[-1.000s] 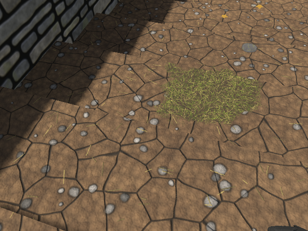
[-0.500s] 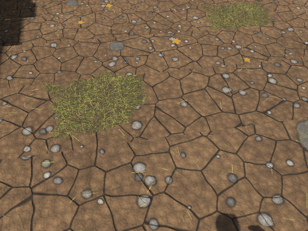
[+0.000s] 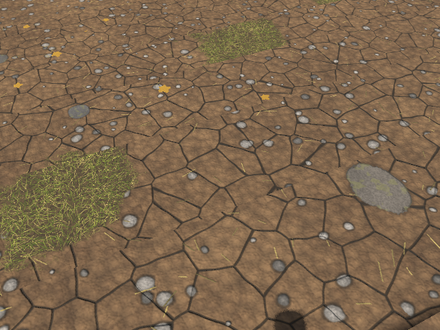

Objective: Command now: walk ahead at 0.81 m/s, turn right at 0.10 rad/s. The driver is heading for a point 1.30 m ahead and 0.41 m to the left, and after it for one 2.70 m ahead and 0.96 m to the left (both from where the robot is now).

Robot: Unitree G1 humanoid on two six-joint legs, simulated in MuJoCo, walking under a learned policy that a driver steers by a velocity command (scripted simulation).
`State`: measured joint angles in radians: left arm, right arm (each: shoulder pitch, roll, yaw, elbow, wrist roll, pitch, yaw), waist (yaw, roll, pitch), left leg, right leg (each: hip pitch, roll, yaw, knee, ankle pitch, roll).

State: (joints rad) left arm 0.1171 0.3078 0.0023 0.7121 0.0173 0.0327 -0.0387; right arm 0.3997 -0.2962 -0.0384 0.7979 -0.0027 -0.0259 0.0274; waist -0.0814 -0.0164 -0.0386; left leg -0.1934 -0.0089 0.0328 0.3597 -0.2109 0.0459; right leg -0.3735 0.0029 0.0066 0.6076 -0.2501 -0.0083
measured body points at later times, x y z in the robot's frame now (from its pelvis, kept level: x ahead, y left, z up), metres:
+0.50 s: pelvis +0.23 -0.03 -0.04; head +0.23 -0.03 +0.41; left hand +0.14 +0.26 -0.17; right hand +0.44 -0.30 -0.11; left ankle +0.39 +0.12 -0.74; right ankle +0.03 -0.12 -0.75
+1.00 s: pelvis +0.69 +0.06 -0.22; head +0.71 +0.04 +0.23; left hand +0.85 +0.34 -0.28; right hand +0.67 -0.22 -0.36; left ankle +0.50 +0.12 -0.93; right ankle +0.89 -0.04 -0.92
